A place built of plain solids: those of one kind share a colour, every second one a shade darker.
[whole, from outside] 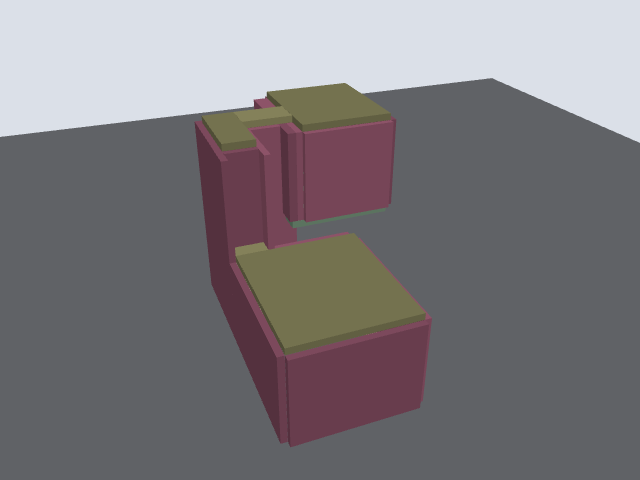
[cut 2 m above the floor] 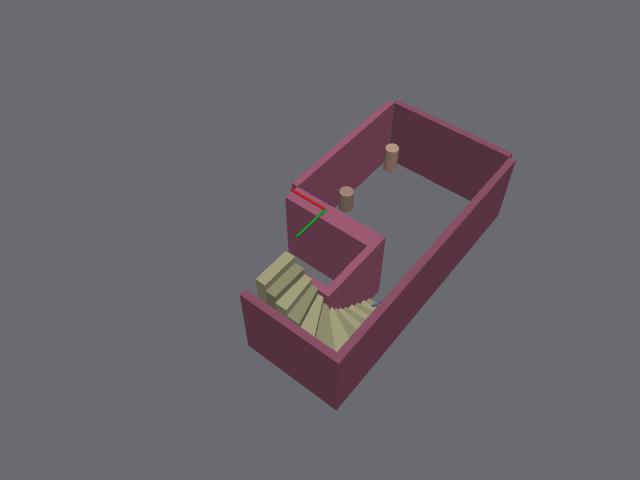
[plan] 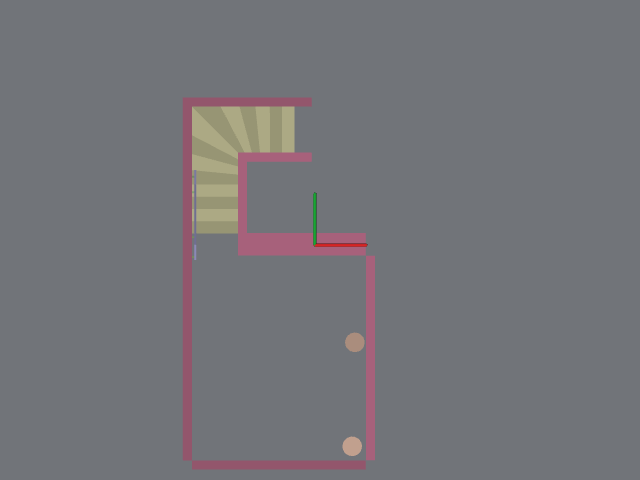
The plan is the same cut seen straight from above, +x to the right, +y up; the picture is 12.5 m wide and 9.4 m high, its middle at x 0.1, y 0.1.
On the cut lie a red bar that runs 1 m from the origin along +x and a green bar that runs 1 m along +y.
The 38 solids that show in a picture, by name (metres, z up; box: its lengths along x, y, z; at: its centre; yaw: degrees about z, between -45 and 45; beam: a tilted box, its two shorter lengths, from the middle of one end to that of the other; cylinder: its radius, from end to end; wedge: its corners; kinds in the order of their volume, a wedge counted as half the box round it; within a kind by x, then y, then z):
{
 "wall_1": {"box": [0.18, 4.01, 2.65], "at": [-2.5, -2.21, 1.28]},
 "wall_2": {"box": [0.18, 3.1, 5.54], "at": [-2.5, 1.34, 2.72]},
 "wall_3": {"box": [0.9, 0.18, 2.89], "at": [-1.96, 0.33, 4.05]},
 "wall_4": {"box": [0.18, 2.02, 5.54], "at": [-1.42, 0.8, 2.72]},
 "wall_5": {"box": [2.35, 0.18, 5.54], "at": [-1.23, 2.8, 2.72]},
 "wall_6": {"box": [1.45, 0.18, 5.54], "at": [-0.78, 1.72, 2.72]},
 "wall_7": {"box": [3.41, 0.18, 2.65], "at": [-0.7, -4.31, 1.28]},
 "wall_8": {"box": [0.42, 0.82, 2.67], "at": [-0.27, 1.4, 4.16]},
 "wall_9": {"box": [0.42, 1.5, 2.67], "at": [-0.27, 3.46, 4.16]},
 "wall_10": {"box": [2.51, 0.18, 2.65], "at": [-0.25, -0.11, 1.28]},
 "wall_11": {"box": [2.51, 0.44, 2.65], "at": [-0.25, 0.02, 1.28]},
 "wall_12": {"box": [0.18, 0.82, 2.67], "at": [-0.15, 1.4, 4.16]},
 "wall_13": {"box": [0.18, 4.01, 2.65], "at": [1.09, -2.21, 1.28]},
 "wall_14": {"box": [2.65, 0.18, 2.67], "at": [1.26, 0.9, 4.16]},
 "wall_15": {"box": [0.18, 3.23, 2.67], "at": [2.68, 2.6, 4.16]},
 "roof_1": {"box": [0.9, 0.62, 0.19], "at": [-1.96, 0.11, 2.7]},
 "roof_2": {"box": [0.9, 2.3, 0.2], "at": [-1.96, 1.56, 5.59]},
 "roof_3": {"box": [1.45, 0.9, 0.2], "at": [-0.78, 2.26, 5.59]},
 "roof_4": {"box": [3.41, 4.01, 0.19], "at": [-0.7, -2.21, 2.7]},
 "roof_5": {"box": [2.65, 3.23, 0.2], "at": [1.26, 2.6, 5.59]},
 "tread_1": {"wedge": [[-2.41, 0.23, -0.05], [-2.41, 0.23, 0.17], [-2.41, 0.47, -0.05], [-2.41, 0.47, 0.17], [-1.51, 0.23, -0.05], [-1.51, 0.23, 0.17], [-1.51, 0.47, -0.05], [-1.51, 0.47, 0.17]]},
 "tread_2": {"wedge": [[-2.41, 0.47, -0.05], [-2.41, 0.47, 0.36], [-2.41, 0.71, -0.05], [-2.41, 0.71, 0.36], [-1.51, 0.47, -0.05], [-1.51, 0.47, 0.36], [-1.51, 0.71, -0.05], [-1.51, 0.71, 0.36]]},
 "tread_3": {"wedge": [[-2.41, 0.71, -0.05], [-2.41, 0.71, 0.55], [-2.41, 0.95, -0.05], [-2.41, 0.95, 0.55], [-1.51, 0.71, -0.05], [-1.51, 0.71, 0.55], [-1.51, 0.95, -0.05], [-1.51, 0.95, 0.55]]},
 "tread_4": {"wedge": [[-2.41, 0.95, -0.05], [-2.41, 0.95, 0.74], [-2.41, 1.19, -0.05], [-2.41, 1.19, 0.74], [-1.51, 0.95, -0.05], [-1.51, 0.95, 0.74], [-1.51, 1.19, -0.05], [-1.51, 1.19, 0.74]]},
 "tread_5": {"wedge": [[-2.41, 1.19, -0.05], [-2.41, 1.19, 0.93], [-2.41, 1.47, -0.05], [-2.41, 1.47, 0.93], [-1.51, 1.19, -0.05], [-1.51, 1.19, 0.93], [-1.51, 1.38, -0.05], [-1.51, 1.38, 0.93]]},
 "tread_6": {"wedge": [[-2.41, 1.47, -0.05], [-2.41, 1.47, 1.12], [-2.41, 1.79, -0.05], [-2.41, 1.79, 1.12], [-1.51, 1.38, -0.05], [-1.51, 1.38, 1.12], [-1.51, 1.54, -0.05], [-1.51, 1.54, 1.12]]},
 "tread_7": {"wedge": [[-2.41, 1.78, -0.05], [-2.41, 1.78, 1.31], [-2.41, 2.16, -0.05], [-2.41, 2.16, 1.31], [-1.51, 1.54, -0.05], [-1.51, 1.54, 1.31], [-1.51, 1.68, -0.05], [-1.51, 1.68, 1.31]]},
 "tread_8": {"wedge": [[-2.41, 2.15, -0.05], [-2.41, 2.15, 1.49], [-2.41, 2.72, -0.05], [-2.41, 2.72, 1.49], [-1.51, 1.68, -0.05], [-1.51, 1.68, 1.49], [-1.51, 1.82, -0.05], [-1.51, 1.82, 1.49]]},
 "tread_9": {"wedge": [[-2.41, 2.71, -0.05], [-2.41, 2.71, 1.68], [-1.84, 2.71, -0.05], [-1.84, 2.71, 1.68], [-1.51, 1.81, -0.05], [-1.51, 1.81, 1.68], [-1.37, 1.81, -0.05], [-1.37, 1.81, 1.68]]},
 "tread_10": {"wedge": [[-1.85, 2.71, -0.05], [-1.85, 2.71, 1.87], [-1.47, 2.71, -0.05], [-1.47, 2.71, 1.87], [-1.37, 1.81, -0.05], [-1.37, 1.81, 1.87], [-1.23, 1.81, -0.05], [-1.23, 1.81, 1.87]]},
 "tread_11": {"wedge": [[-1.48, 2.71, -0.05], [-1.48, 2.71, 2.06], [-1.23, 1.81, -0.05], [-1.23, 1.81, 2.06], [-1.16, 2.71, -0.05], [-1.16, 2.71, 2.06], [-1.07, 1.81, -0.05], [-1.07, 1.81, 2.06]]},
 "tread_12": {"wedge": [[-1.16, 2.71, -0.05], [-1.16, 2.71, 2.25], [-1.07, 1.81, -0.05], [-1.07, 1.81, 2.25], [-0.88, 1.81, -0.05], [-0.88, 1.81, 2.25], [-0.88, 2.71, -0.05], [-0.88, 2.71, 2.25]]},
 "tread_13": {"wedge": [[-0.88, 1.81, -0.05], [-0.88, 1.81, 2.44], [-0.88, 2.71, -0.05], [-0.88, 2.71, 2.44], [-0.64, 1.81, -0.05], [-0.64, 1.81, 2.44], [-0.64, 2.71, -0.05], [-0.64, 2.71, 2.44]]},
 "tread_14": {"wedge": [[-0.64, 1.81, -0.05], [-0.64, 1.81, 2.63], [-0.64, 2.71, -0.05], [-0.64, 2.71, 2.63], [-0.4, 1.81, -0.05], [-0.4, 1.81, 2.63], [-0.4, 2.71, -0.05], [-0.4, 2.71, 2.63]]},
 "floor_1": {"box": [2.99, 3.23, 0.22], "at": [1.09, 2.6, 2.71]},
 "bin_1": {"cylinder": 0.19, "from": [0.73, -3.94, 0.0], "to": [0.73, -3.94, 0.75]},
 "bin_2": {"cylinder": 0.19, "from": [0.78, -1.9, 0.0], "to": [0.78, -1.9, 0.62]},
 "guard_rail_1": {"wedge": [[-2.36, 0.01, 0.91], [-2.36, 0.01, 0.96], [-2.36, 1.19, 1.84], [-2.36, 1.19, 1.89], [-2.32, 0.01, 0.91], [-2.32, 0.01, 0.96], [-2.32, 1.19, 1.84], [-2.32, 1.19, 1.89]]}
}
